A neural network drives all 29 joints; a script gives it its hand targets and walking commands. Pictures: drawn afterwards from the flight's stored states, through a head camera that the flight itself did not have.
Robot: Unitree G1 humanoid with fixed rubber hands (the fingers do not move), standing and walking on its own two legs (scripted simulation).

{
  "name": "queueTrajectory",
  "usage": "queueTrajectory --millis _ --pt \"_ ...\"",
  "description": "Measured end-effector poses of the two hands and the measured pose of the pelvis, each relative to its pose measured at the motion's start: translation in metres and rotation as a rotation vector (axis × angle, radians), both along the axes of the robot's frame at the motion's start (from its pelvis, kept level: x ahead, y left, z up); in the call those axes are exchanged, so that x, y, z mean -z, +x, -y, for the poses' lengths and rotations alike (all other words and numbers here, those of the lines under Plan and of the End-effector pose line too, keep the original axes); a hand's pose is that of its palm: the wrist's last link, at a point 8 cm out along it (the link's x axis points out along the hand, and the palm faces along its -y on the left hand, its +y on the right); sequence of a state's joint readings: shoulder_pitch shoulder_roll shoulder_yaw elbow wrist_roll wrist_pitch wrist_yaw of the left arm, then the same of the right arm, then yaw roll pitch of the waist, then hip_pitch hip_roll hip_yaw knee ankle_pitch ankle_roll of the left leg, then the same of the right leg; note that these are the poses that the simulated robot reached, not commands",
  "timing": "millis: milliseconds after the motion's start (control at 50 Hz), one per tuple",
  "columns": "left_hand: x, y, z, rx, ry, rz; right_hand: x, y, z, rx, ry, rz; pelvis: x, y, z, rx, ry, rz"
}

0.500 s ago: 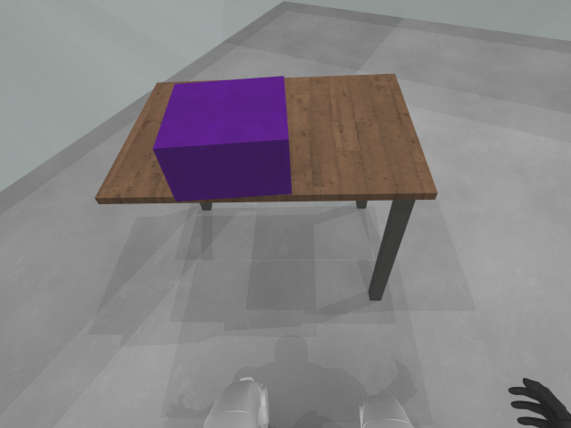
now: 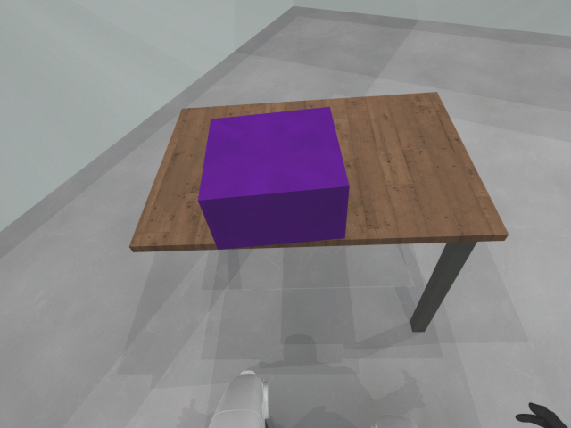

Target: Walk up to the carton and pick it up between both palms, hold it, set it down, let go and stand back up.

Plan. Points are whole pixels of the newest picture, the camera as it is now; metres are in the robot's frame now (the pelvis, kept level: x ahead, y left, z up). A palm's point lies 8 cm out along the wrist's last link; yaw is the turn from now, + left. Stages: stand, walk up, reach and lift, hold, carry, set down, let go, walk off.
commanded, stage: walk up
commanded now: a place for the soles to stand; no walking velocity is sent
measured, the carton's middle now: (275, 176) +0.61 +0.08 -0.04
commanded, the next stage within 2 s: none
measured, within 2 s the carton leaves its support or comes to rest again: neither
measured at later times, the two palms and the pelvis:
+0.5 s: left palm (83, 382) +0.20 +0.38 -0.11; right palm out of the picture +0.13 -0.22 -0.11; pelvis +0.08 +0.08 +0.00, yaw -2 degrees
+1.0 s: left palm (83, 388) +0.19 +0.36 -0.09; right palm out of the picture +0.15 -0.26 -0.08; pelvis +0.09 +0.06 +0.02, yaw -3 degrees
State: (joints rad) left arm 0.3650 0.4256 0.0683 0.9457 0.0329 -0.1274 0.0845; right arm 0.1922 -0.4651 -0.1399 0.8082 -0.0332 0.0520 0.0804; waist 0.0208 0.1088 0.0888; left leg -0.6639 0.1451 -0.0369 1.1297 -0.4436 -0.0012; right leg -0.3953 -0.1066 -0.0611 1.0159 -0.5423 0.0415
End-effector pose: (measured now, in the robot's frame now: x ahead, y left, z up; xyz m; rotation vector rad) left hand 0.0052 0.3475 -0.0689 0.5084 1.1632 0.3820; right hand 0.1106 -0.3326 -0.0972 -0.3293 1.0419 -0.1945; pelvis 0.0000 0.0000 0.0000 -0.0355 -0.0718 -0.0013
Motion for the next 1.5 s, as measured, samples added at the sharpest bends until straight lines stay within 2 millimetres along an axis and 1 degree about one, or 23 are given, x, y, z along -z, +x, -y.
queueTrajectory --millis 60,100,160,220,300,380,460,540,600,660,740,820,940,1000,1040,1100,1160,1260,1320,1380,1500 --pt "0.011 0.013 -0.033 0.004 -0.004 -0.026 -0.005 0.031 -0.021 0.0 -0.02 0.063 0.008 0.018 -0.03 0.0 0.023 0.005" --pt "0.021 0.029 -0.054 0.011 -0.006 -0.041 -0.004 0.041 -0.036 0.006 -0.041 0.096 0.016 0.028 -0.049 0.003 0.049 0.017" --pt "0.03 0.063 -0.073 0.027 -0.022 -0.031 0.002 0.039 -0.058 0.034 -0.04 0.08 0.019 0.039 -0.066 0.011 0.036 0.022" --pt "0.033 0.101 -0.081 0.059 -0.05 0.002 0.005 0.028 -0.08 0.054 -0.035 0.02 0.015 0.05 -0.073 0.02 0.046 0.027" --pt "0.036 0.14 -0.078 0.09 -0.092 0.017 0.011 0.014 -0.099 0.077 -0.023 -0.06 0.011 0.064 -0.078 0.029 0.056 0.016" --pt "0.042 0.166 -0.064 0.1 -0.134 0.003 0.019 0.007 -0.106 0.106 -0.017 -0.116 0.009 0.075 -0.081 0.035 0.032 0.011" --pt "0.041 0.186 -0.044 0.103 -0.19 0.011 0.016 0.012 -0.111 0.12 -0.01 -0.149 0.0 0.079 -0.08 0.035 0.024 0.001" --pt "0.038 0.201 -0.025 0.116 -0.229 0.023 0.007 0.027 -0.107 0.114 -0.019 -0.132 -0.008 0.08 -0.076 0.039 0.023 -0.01" --pt "0.035 0.207 -0.015 0.128 -0.244 0.034 -0.001 0.041 -0.099 0.113 -0.032 -0.097 -0.012 0.08 -0.072 0.042 0.025 -0.013" --pt "0.033 0.209 -0.009 0.139 -0.249 0.04 -0.01 0.055 -0.09 0.117 -0.044 -0.058 -0.015 0.078 -0.069 0.044 0.035 -0.015" --pt "0.03 0.207 -0.006 0.146 -0.249 0.038 -0.018 0.064 -0.081 0.121 -0.056 -0.027 -0.018 0.078 -0.068 0.043 0.053 -0.011" --pt "0.026 0.202 -0.009 0.133 -0.253 0.02 -0.022 0.058 -0.08 0.117 -0.062 -0.037 -0.022 0.08 -0.07 0.048 0.06 -0.01" --pt "0.023 0.19 -0.016 0.091 -0.241 0.006 -0.015 0.04 -0.075 0.111 -0.06 -0.111 -0.023 0.085 -0.061 0.047 0.032 -0.005" --pt "0.021 0.18 -0.017 0.079 -0.231 -0.01 -0.014 0.038 -0.076 0.117 -0.045 -0.138 -0.025 0.086 -0.058 0.045 0.036 -0.01" --pt "0.019 0.174 -0.019 0.072 -0.218 -0.02 -0.012 0.039 -0.077 0.114 -0.036 -0.154 -0.026 0.087 -0.059 0.043 0.033 -0.015" --pt "0.016 0.166 -0.025 0.054 -0.201 -0.03 -0.009 0.04 -0.081 0.105 -0.026 -0.168 -0.027 0.089 -0.064 0.035 0.028 -0.014" --pt "0.014 0.163 -0.032 0.036 -0.196 -0.039 -0.008 0.04 -0.089 0.095 -0.016 -0.182 -0.029 0.092 -0.07 0.028 0.042 -0.006" --pt "0.006 0.172 -0.036 0.022 -0.215 -0.042 -0.011 0.044 -0.109 0.08 0.016 -0.206 -0.038 0.102 -0.079 0.026 0.034 -0.012" --pt "0.001 0.182 -0.037 0.02 -0.226 -0.022 -0.016 0.055 -0.122 0.063 0.036 -0.205 -0.045 0.107 -0.082 0.022 0.027 -0.016" --pt "-0.004 0.194 -0.038 0.026 -0.233 -0.003 -0.021 0.07 -0.133 0.051 0.05 -0.179 -0.051 0.11 -0.085 0.019 0.029 -0.016" --pt "-0.013 0.215 -0.038 0.043 -0.25 0.037 -0.036 0.102 -0.146 0.027 0.057 -0.108 -0.059 0.112 -0.092 0.016 0.027 -0.015"
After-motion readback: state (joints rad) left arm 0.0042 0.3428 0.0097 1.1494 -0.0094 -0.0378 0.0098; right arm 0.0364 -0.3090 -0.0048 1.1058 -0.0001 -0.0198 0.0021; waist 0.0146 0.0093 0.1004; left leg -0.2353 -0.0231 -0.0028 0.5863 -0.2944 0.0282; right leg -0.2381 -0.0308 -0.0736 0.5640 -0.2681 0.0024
